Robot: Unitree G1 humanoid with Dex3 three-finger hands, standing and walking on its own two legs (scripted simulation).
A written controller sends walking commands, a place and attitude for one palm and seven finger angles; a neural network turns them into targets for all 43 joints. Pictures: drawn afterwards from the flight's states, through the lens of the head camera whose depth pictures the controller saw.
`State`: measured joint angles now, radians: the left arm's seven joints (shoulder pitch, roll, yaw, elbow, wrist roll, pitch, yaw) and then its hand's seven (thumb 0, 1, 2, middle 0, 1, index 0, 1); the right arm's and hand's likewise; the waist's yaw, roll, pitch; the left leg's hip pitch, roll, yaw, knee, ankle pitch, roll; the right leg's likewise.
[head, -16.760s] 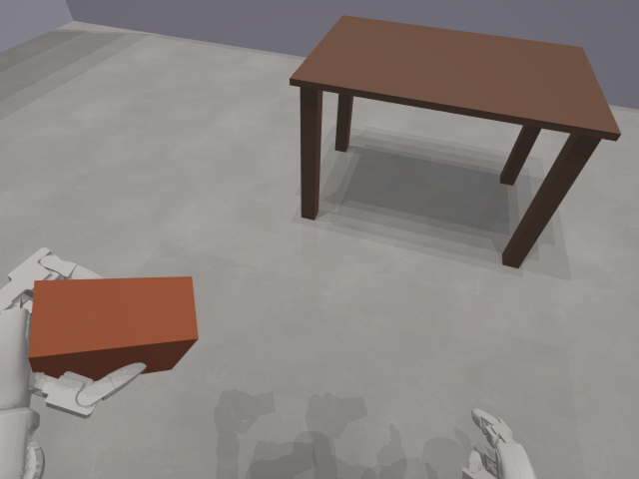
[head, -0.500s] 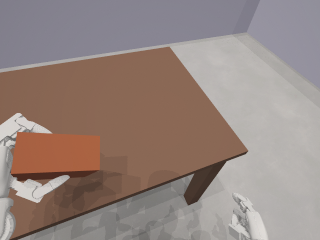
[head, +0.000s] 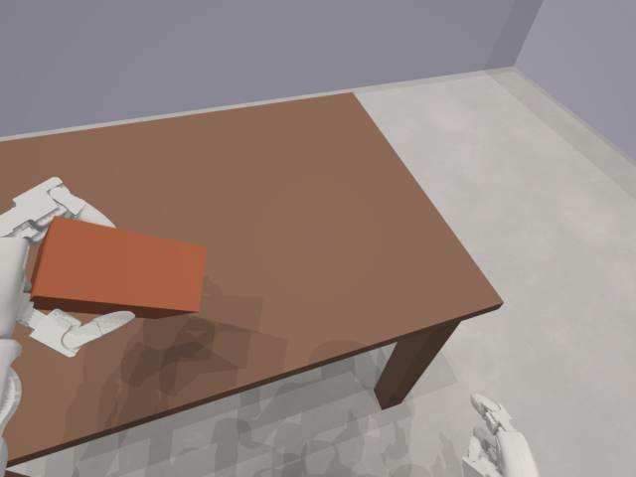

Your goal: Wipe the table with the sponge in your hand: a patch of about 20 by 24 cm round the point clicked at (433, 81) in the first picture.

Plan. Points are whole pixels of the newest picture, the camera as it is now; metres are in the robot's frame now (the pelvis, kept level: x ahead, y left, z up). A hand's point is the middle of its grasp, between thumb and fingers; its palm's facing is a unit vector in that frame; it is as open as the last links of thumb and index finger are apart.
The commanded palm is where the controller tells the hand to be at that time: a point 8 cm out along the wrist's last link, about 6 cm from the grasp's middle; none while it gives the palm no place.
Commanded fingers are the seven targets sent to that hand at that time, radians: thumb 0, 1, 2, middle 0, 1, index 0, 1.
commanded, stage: turn the palm down, sponge in hand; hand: left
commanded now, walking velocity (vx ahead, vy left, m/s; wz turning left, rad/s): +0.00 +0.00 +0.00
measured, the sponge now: (137, 280) +0.26 +0.22 +0.15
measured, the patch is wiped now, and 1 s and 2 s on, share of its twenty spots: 0.00 0.00 0.00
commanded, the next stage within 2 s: none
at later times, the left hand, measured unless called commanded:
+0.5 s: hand (87, 318) +0.22 +0.25 +0.14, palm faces +0.31 -0.61 -0.73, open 10.3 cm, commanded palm +0.18 +0.27 +0.17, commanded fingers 0.00 0.10 1.30 -1.20 -1.60 -1.20 -1.60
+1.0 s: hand (114, 335) +0.21 +0.24 +0.11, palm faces +0.20 -0.39 -0.90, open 10.3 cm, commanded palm +0.19 +0.25 +0.16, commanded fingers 0.00 0.10 1.30 -1.20 -1.60 -1.20 -1.60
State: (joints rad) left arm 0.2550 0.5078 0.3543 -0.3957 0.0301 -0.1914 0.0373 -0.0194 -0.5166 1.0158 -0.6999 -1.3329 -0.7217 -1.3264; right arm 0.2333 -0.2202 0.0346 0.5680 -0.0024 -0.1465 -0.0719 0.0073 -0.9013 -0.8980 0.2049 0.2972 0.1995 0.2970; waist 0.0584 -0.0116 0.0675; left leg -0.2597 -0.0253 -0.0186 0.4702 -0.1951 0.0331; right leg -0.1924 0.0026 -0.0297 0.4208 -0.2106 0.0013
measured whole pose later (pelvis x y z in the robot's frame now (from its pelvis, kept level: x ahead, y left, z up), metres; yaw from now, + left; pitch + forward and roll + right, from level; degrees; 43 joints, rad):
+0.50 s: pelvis -0.01 -0.05 -0.01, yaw +1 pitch -2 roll +0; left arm 0.25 0.55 0.35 -0.21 0.17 0.01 -0.01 -0.02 -0.52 1.02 -0.70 -1.33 -0.72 -1.32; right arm 0.17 -0.24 0.04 0.65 0.00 -0.11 -0.10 0.01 -0.90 -0.90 0.21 0.30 0.20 0.30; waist 0.07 0.06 0.02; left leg -0.32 0.01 -0.05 0.61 -0.26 -0.02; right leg -0.27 0.04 -0.06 0.61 -0.31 -0.06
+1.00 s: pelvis +0.00 -0.04 -0.02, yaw -1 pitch -1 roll +0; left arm 0.38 0.54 0.21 -0.33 0.45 0.08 0.08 -0.01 -0.52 1.02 -0.70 -1.32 -0.73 -1.32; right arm 0.16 -0.26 0.00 0.61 0.02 -0.07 -0.13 0.01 -0.90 -0.90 0.20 0.30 0.20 0.30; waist 0.08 0.09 -0.01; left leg -0.34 0.01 -0.02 0.63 -0.29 -0.02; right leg -0.30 0.04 -0.04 0.64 -0.33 -0.05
